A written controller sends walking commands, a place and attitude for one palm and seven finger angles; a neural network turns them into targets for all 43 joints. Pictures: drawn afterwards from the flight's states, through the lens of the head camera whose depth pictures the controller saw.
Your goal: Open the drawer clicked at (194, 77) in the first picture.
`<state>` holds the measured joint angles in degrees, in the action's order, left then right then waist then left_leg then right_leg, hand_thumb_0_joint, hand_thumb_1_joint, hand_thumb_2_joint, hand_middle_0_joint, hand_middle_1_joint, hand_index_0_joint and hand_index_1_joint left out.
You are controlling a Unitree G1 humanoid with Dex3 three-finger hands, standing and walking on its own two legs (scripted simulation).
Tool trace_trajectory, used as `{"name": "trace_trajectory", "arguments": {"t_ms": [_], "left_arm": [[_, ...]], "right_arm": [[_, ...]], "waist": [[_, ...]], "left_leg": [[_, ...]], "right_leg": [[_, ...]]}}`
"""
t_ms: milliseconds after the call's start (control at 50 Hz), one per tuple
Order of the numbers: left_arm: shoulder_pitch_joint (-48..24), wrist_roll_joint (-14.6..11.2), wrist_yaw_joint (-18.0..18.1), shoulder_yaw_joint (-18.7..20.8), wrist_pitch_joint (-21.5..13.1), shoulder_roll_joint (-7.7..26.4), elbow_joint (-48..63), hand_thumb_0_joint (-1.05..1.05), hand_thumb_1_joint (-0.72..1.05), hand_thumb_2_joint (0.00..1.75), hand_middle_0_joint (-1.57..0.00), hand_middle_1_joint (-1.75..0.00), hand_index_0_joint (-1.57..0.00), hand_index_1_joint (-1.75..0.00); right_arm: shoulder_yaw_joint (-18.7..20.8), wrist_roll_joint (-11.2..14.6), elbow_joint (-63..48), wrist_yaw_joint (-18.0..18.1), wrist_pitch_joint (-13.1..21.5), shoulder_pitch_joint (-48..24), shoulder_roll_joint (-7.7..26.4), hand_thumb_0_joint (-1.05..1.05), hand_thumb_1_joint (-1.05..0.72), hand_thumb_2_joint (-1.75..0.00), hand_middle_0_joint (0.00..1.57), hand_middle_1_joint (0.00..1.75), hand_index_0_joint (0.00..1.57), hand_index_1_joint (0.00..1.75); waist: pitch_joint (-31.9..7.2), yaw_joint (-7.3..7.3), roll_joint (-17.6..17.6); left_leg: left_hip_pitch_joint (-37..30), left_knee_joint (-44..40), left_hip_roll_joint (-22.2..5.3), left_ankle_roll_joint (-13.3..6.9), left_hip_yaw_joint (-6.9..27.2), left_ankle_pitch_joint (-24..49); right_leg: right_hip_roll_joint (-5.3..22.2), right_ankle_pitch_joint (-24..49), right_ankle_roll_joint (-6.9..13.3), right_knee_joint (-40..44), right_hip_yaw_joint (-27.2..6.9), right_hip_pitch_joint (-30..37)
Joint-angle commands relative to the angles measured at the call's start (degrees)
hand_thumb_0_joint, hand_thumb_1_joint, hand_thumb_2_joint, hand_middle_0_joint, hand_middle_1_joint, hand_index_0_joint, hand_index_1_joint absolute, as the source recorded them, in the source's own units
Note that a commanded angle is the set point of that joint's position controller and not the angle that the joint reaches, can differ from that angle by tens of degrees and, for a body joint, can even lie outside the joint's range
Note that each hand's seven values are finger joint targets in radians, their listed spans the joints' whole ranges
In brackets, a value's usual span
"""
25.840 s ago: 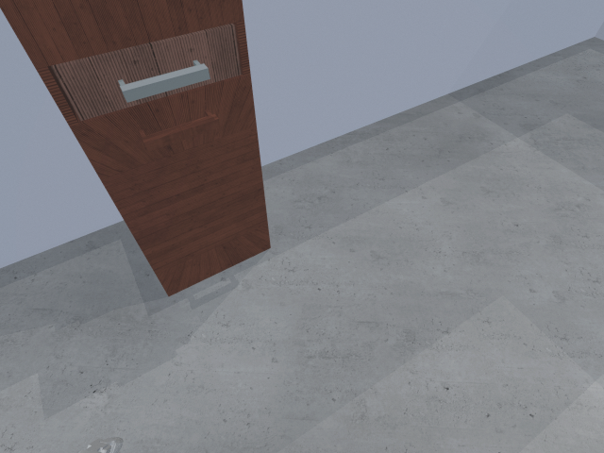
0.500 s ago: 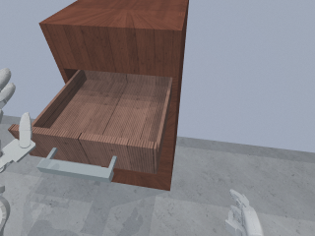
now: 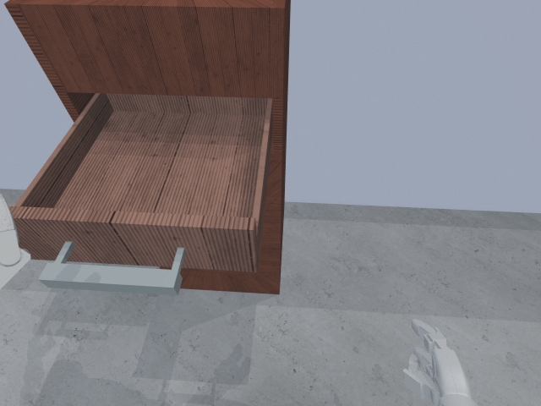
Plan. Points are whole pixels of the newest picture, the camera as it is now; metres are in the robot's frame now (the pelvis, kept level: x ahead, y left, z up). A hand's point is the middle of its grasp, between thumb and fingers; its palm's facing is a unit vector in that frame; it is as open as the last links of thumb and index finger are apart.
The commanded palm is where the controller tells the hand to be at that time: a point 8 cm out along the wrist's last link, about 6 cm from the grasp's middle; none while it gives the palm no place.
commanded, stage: step back with the hand held close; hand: left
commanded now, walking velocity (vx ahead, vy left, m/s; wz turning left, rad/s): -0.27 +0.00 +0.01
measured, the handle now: (118, 264) +0.29 +0.24 +0.06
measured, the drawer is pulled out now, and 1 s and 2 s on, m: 0.29 0.29 0.29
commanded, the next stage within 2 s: stop stepping back and stand still in 0.84 s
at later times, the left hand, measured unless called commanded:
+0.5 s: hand out of the picture +0.13 +0.23 +0.24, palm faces +0.57 -0.72 -0.39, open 7.4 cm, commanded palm +0.05 +0.27 +0.25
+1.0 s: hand out of the picture +0.00 +0.21 +0.25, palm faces +0.55 -0.72 -0.42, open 7.4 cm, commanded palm -0.06 +0.24 +0.25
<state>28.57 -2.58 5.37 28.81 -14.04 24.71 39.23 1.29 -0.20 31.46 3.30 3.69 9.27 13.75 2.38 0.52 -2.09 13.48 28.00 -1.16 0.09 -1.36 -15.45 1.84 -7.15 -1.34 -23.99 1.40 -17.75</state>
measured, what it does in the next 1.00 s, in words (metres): walks backwards: right foot, then left foot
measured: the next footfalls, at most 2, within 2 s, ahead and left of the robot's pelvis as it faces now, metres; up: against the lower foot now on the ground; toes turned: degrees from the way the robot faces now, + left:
right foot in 0.54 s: +0.02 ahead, -0.12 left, +0.00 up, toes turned +3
left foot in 0.76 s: -0.06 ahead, +0.12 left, +0.00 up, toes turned +6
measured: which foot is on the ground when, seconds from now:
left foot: down 0.00-0.56, up 0.58-0.74, down 0.76-0.98, up 1.00-1.00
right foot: down 0.00-0.42, up 0.44-0.52, down 0.54-0.76, up 0.78-0.96, down 0.98-1.00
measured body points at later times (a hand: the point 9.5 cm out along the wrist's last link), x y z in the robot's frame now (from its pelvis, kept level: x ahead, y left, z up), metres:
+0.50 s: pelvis -0.07 -0.01 -0.02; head -0.06 +0.00 +0.43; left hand +0.09 +0.26 +0.26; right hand +0.08 -0.25 -0.10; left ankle -0.01 +0.12 -0.74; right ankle +0.00 -0.12 -0.73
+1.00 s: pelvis -0.19 -0.04 -0.02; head -0.16 -0.03 +0.43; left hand -0.04 +0.24 +0.27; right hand +0.02 -0.24 -0.08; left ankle -0.10 +0.11 -0.74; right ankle -0.18 -0.13 -0.74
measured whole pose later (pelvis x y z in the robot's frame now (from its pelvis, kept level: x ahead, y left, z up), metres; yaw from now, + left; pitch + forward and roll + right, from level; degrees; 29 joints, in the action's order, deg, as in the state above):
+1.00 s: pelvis -0.19 -0.04 -0.02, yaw +0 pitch +1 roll +0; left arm 23.3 -2.3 8.6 31.4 -15.4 24.2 41.6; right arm 0.3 -0.2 34.1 1.1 9.8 8.3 9.6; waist 1.9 2.9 1.1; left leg 26.2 34.6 -4.5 1.6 -2.9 -11.7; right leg -1.7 -18.0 1.0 -34.8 1.5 -18.4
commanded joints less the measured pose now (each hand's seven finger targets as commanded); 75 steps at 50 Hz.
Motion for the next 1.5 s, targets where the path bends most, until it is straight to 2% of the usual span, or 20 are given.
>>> {"name": "trace_trajectory", "arguments": {"t_ms": [0,300,400,440,480,540,640,700,740,780,840,920,960,980,1040,1140,1240,1360,1420,1480], "left_arm": [[0.8,-0.4,2.5,9.4,-3.5,11.0,10.9,0.00,0.90,0.90,-0.20,-0.30,-0.20,-0.30],[-6.2,2.8,6.7,7.4,-4.7,8.4,12.2,0.00,0.90,0.90,-0.20,-0.30,-0.20,-0.30],[-8.5,3.1,7.5,8.0,-5.1,7.5,12.3,0.00,0.90,0.90,-0.20,-0.30,-0.20,-0.30],[-7.4,2.7,7.4,8.6,-5.5,9.5,12.4,0.00,0.90,0.90,-0.20,-0.30,-0.20,-0.30],[-4.0,1.9,6.8,7.4,-5.4,8.1,9.8,0.00,0.90,0.90,-0.20,-0.30,-0.20,-0.30],[-9.3,1.7,5.6,9.7,-5.0,13.3,9.6,0.00,0.90,0.90,-0.20,-0.30,-0.20,-0.30],[-1.8,1.4,4.5,9.2,-4.1,10.9,8.6,0.00,0.90,0.90,-0.20,-0.30,-0.20,-0.30],[-2.3,0.6,4.3,8.1,-4.5,11.3,13.4,0.00,0.90,0.90,-0.20,-0.30,-0.20,-0.30],[-3.4,0.5,4.6,9.8,-6.2,12.7,17.4,0.00,0.90,0.90,-0.20,-0.30,-0.20,-0.30],[-3.8,-0.4,4.5,11.3,-6.8,11.9,17.2,0.00,0.90,0.90,-0.20,-0.30,-0.20,-0.30],[-6.4,-0.2,4.5,7.8,-5.5,9.1,16.1,0.00,0.90,0.90,-0.20,-0.30,-0.20,-0.30],[-9.8,0.2,3.9,5.2,-3.1,8.1,10.7,0.00,0.90,0.90,-0.20,-0.30,-0.20,-0.30],[-9.4,0.4,3.9,7.0,-2.9,12.9,10.5,0.00,0.90,0.90,-0.20,-0.30,-0.20,-0.30],[-11.0,0.3,4.5,9.7,-3.3,15.8,10.3,0.00,0.90,0.90,-0.20,-0.30,-0.20,-0.30],[-5.3,0.4,4.0,8.8,-2.7,12.2,11.6,0.00,0.90,0.90,-0.20,-0.30,-0.20,-0.30],[-1.1,0.5,4.9,7.8,-2.8,11.0,11.1,0.00,0.90,0.90,-0.20,-0.30,-0.20,-0.30],[-6.3,1.5,4.7,8.1,-4.9,12.2,13.0,0.00,0.90,0.90,-0.20,-0.30,-0.20,-0.30],[-4.6,1.6,4.9,4.9,-2.6,9.3,7.7,0.00,0.90,0.90,-0.20,-0.30,-0.20,-0.30],[-8.1,0.6,4.9,8.4,-3.1,13.7,7.8,0.00,0.90,0.90,-0.20,-0.30,-0.20,-0.30],[-4.6,0.7,4.6,6.8,-2.6,10.6,8.6,0.00,0.90,0.90,-0.20,-0.30,-0.20,-0.30]], "right_arm": [[2.8,0.3,-9.8,0.7,2.4,-3.7,5.9,0.00,-0.90,-0.90,0.20,0.30,0.20,0.30],[3.0,-1.9,-7.6,2.7,3.5,0.9,5.6,0.00,-0.90,-0.90,0.20,0.30,0.20,0.30],[2.8,-2.6,-8.3,3.4,5.1,-0.3,4.8,0.00,-0.90,-0.90,0.20,0.30,0.20,0.30],[3.1,-2.7,-7.8,2.8,6.9,0.5,4.0,0.00,-0.90,-0.90,0.20,0.30,0.20,0.30],[2.6,-2.3,-6.2,1.9,7.6,0.0,4.2,0.00,-0.90,-0.90,0.20,0.30,0.20,0.30],[2.4,-0.5,-6.2,0.2,6.7,-2.0,3.8,0.00,-0.90,-0.90,0.20,0.30,0.20,0.30],[0.9,0.4,-6.9,0.1,4.5,-3.5,1.5,0.00,-0.90,-0.90,0.20,0.30,0.20,0.30],[1.4,-0.2,-5.6,0.6,4.3,-1.0,3.9,0.00,-0.90,-0.90,0.20,0.30,0.20,0.30],[3.1,-0.2,-7.0,0.5,5.5,-2.7,6.3,0.00,-0.90,-0.90,0.20,0.30,0.20,0.30],[4.1,-0.9,-6.5,0.5,7.7,-1.1,5.1,0.00,-0.90,-0.90,0.20,0.30,0.20,0.30],[4.0,-0.6,-3.5,-0.1,9.8,-0.7,4.9,0.00,-0.90,-0.90,0.20,0.30,0.20,0.30],[3.3,0.3,-4.1,-1.3,9.3,-4.2,5.8,0.00,-0.90,-0.90,0.20,0.30,0.20,0.30],[2.4,1.1,-6.4,-1.3,7.3,-4.0,3.9,0.00,-0.90,-0.90,0.20,0.30,0.20,0.30],[1.9,0.4,-5.3,-1.2,6.4,-4.0,4.2,0.00,-0.90,-0.90,0.20,0.30,0.20,0.30],[1.3,0.6,-6.5,-0.9,4.7,-2.8,3.1,0.00,-0.90,-0.90,0.20,0.30,0.20,0.30],[1.0,-0.5,-6.0,1.0,4.8,-0.9,4.3,0.00,-0.90,-0.90,0.20,0.30,0.20,0.30],[1.5,0.2,-6.3,1.1,6.7,-1.0,5.5,0.00,-0.90,-0.90,0.20,0.30,0.20,0.30],[1.4,-0.1,-4.2,0.9,7.1,-1.6,6.8,0.00,-0.90,-0.90,0.20,0.30,0.20,0.30],[1.9,-0.3,-3.7,0.3,5.7,-0.9,5.7,0.00,-0.90,-0.90,0.20,0.30,0.20,0.30],[2.0,0.2,-3.3,-0.5,4.9,-0.9,4.7,0.00,-0.90,-0.90,0.20,0.30,0.20,0.30]], "waist": [[-12.6,0.21,-0.4],[-8.2,-2.18,3.2],[-6.5,-1.70,-14.1],[-8.0,-1.14,-10.0],[-8.9,-1.06,-7.4],[-8.0,-0.06,11.9],[-10.3,-0.49,11.5],[-10.1,-1.47,2.0],[-11.2,0.01,-12.2],[-12.3,-1.16,-13.3],[-12.2,-0.75,-10.5],[-7.2,-0.48,-6.3],[-5.1,-1.43,12.8],[-4.9,0.10,13.6],[-12.3,-1.29,8.8],[-7.5,-1.82,8.1],[-5.7,-2.10,-16.3],[-3.0,-2.05,-5.0],[-5.4,-2.09,12.7],[-5.6,-1.71,7.9]], "left_leg": [[3.4,-3.5,-3.0,-0.6,2.5,17.0],[8.7,4.1,-1.5,-1.6,4.9,-14.8],[27.9,-14.4,-12.6,-6.6,16.2,-17.9],[21.7,-8.8,-12.4,-6.9,13.6,-0.6],[15.7,-2.0,-10.2,-5.2,10.0,6.1],[12.2,26.2,2.3,0.9,1.6,-13.2],[7.5,15.7,-0.7,0.9,-0.3,-10.5],[1.3,-5.0,-1.6,-0.6,0.3,1.0],[7.2,-10.9,-17.1,-6.6,14.8,9.4],[12.7,-13.8,-19.1,-9.3,14.3,5.5],[-2.6,-5.0,-17.0,-8.0,7.1,33.1],[8.2,-4.7,-14.8,-4.4,5.8,9.6],[12.1,15.3,-0.4,1.9,-2.6,-10.7],[11.9,27.6,-0.2,1.5,0.3,-11.1],[11.2,28.0,0.0,1.1,0.8,-4.9],[-1.9,-3.3,-0.2,-1.8,-1.1,-5.2],[6.8,-20.4,-14.4,-7.7,17.7,-30.6],[12.3,-8.8,-9.7,-5.4,7.0,-14.6],[15.2,15.5,-0.6,-1.4,-1.7,-8.0],[13.9,20.3,-2.6,-1.1,1.0,-9.4]], "right_leg": [[1.7,12.0,1.3,-3.2,-1.3,9.5],[5.8,-19.4,4.5,1.2,-7.9,-7.7],[-5.3,-14.3,1.1,-26.5,0.7,6.1],[-5.2,-16.3,1.4,-26.1,-0.6,3.8],[-1.7,-11.2,2.6,-12.1,-2.4,4.6],[19.6,-3.5,12.6,12.2,-28.5,-6.7],[13.1,22.6,9.7,2.4,-11.6,0.7],[7.4,8.8,3.8,-1.4,-8.3,-0.9],[-1.9,-7.1,0.2,-16.3,-2.2,-1.1],[-4.9,-21.1,0.5,-32.7,-2.3,-1.1],[-3.5,-19.8,0.3,-26.6,-1.5,-7.3],[-1.5,-10.0,0.7,-7.2,-0.2,4.2],[15.6,-12.4,8.6,12.5,-24.9,-3.6],[20.7,-10.8,11.4,15.1,-26.2,-7.5],[13.2,-3.4,9.0,7.3,-13.7,1.4],[10.1,-19.2,5.9,9.8,-11.9,-2.0],[-2.6,-16.4,1.2,-19.6,1.0,-2.7],[-1.1,-13.3,2.6,-3.0,2.2,7.8],[15.6,-21.9,11.3,10.5,-23.1,6.3],[16.6,-14.7,13.1,10.1,-20.2,4.9]]}}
